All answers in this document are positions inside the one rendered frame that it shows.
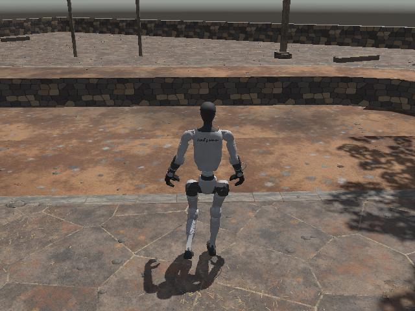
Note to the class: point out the left robot foot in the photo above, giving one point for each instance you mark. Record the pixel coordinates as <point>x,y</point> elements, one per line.
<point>188,254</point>

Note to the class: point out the robot left forearm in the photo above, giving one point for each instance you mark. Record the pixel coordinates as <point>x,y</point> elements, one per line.
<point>173,168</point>

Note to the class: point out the robot right forearm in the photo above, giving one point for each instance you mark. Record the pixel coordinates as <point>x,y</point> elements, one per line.
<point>238,168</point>

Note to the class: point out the robot right upper arm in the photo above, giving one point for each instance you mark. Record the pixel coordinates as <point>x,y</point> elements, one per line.
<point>231,146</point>

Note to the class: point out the robot left upper arm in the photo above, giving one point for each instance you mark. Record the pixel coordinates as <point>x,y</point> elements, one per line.
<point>182,148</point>

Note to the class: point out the robot left hand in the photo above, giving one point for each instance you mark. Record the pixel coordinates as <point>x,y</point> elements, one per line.
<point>174,178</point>

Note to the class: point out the robot left thigh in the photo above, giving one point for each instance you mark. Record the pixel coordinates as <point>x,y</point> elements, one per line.
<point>191,188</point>

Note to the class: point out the robot right hand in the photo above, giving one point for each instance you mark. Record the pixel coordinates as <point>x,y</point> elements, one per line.
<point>241,179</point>

